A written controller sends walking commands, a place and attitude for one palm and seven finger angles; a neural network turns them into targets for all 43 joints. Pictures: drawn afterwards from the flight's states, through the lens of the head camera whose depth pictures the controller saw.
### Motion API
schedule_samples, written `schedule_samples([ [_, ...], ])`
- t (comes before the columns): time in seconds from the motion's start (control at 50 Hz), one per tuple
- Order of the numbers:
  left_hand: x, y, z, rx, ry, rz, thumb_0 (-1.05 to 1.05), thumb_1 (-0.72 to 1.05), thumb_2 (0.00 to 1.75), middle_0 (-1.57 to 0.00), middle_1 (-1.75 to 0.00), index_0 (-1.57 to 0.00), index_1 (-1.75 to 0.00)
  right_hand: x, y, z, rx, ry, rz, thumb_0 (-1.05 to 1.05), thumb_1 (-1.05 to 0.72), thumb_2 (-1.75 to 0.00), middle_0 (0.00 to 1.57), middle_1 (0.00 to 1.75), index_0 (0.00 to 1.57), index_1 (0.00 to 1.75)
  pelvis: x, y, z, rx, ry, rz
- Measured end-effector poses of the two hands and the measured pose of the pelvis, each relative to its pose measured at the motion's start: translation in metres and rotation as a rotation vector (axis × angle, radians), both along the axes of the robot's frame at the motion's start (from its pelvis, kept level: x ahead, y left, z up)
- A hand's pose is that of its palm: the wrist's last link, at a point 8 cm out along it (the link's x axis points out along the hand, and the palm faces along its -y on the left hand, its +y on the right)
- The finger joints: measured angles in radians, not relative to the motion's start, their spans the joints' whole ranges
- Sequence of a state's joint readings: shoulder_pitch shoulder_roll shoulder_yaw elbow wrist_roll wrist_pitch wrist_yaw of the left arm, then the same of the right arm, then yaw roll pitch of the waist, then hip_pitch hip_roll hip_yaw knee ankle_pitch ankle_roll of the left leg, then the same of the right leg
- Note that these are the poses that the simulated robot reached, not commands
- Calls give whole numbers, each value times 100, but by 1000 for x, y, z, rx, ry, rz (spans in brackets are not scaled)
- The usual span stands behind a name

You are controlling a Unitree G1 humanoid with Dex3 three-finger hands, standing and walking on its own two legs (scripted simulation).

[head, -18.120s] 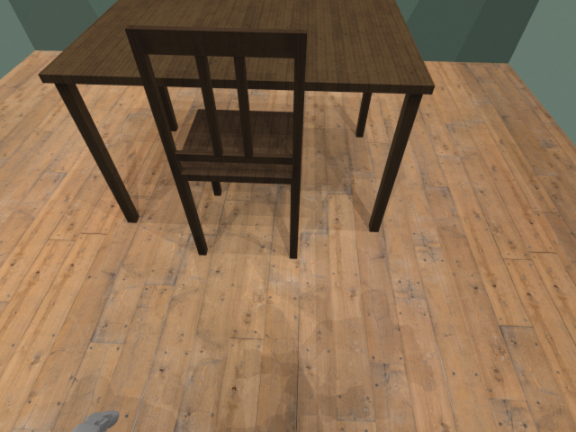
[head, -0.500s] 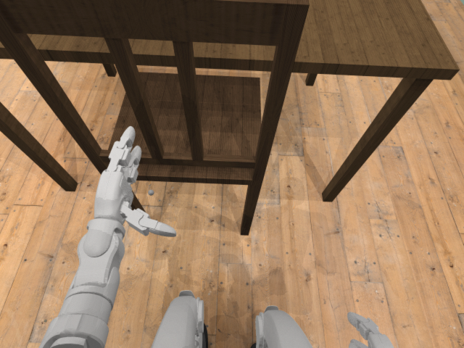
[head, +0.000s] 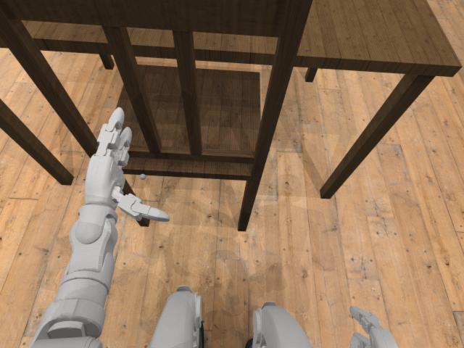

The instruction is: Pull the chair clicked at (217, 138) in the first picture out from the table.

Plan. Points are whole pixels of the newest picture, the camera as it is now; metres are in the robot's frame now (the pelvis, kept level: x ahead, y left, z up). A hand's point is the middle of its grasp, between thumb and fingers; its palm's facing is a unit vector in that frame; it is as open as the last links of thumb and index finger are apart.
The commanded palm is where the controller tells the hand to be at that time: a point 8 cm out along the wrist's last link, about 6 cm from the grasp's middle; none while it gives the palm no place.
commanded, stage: push the fingers through the gap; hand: left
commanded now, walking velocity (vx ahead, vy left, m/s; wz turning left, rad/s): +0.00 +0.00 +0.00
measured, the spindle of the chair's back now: (139, 101) +0.53 +0.18 +0.06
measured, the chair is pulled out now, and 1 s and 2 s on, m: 0.00 0.00 0.00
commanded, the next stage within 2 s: hook a spindle and tug to test in 1.36 s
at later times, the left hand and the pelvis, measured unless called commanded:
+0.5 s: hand (151, 148) +0.45 +0.15 +0.03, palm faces -0.03 -1.00 -0.03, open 17.0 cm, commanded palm +0.43 +0.20 +0.03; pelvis +0.00 +0.01 +0.00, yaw -1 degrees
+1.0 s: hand (155, 129) +0.49 +0.15 +0.03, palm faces +0.01 -1.00 -0.03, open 17.0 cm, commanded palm +0.47 +0.19 +0.03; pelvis +0.00 +0.01 -0.01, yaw -1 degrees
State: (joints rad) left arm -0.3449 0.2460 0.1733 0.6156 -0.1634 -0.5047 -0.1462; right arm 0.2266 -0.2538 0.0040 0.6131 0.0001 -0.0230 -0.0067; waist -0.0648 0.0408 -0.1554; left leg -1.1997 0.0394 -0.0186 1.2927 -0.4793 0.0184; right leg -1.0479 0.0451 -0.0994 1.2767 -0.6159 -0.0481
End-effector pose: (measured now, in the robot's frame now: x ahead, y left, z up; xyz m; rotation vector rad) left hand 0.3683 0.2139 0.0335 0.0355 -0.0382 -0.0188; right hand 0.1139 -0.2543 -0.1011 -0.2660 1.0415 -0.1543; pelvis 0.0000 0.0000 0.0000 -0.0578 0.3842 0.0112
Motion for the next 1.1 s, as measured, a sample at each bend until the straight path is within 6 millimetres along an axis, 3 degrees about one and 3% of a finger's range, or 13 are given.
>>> schedule_samples([
  [0.12,23,-3,-1,2,32,-25,-1,-50,30,-6,-8,-6,-8,-12,2,-4,3,32,-25,1,-90,-90,20,30,20,30,-1,3,-2,-4,13,-3],
  [0.46,55,-4,-1,-11,39,-4,-1,-49,30,-6,-8,-5,-7,-51,12,-8,15,146,-70,1,-90,-90,20,30,20,30,0,12,-1,-8,36,-13],
  [1.1,106,-8,2,-8,23,27,-1,-49,30,-6,-8,-5,-8,-92,4,-14,1,295,-119,0,-90,-90,20,30,20,30,-2,10,-9,-18,79,-16],
])
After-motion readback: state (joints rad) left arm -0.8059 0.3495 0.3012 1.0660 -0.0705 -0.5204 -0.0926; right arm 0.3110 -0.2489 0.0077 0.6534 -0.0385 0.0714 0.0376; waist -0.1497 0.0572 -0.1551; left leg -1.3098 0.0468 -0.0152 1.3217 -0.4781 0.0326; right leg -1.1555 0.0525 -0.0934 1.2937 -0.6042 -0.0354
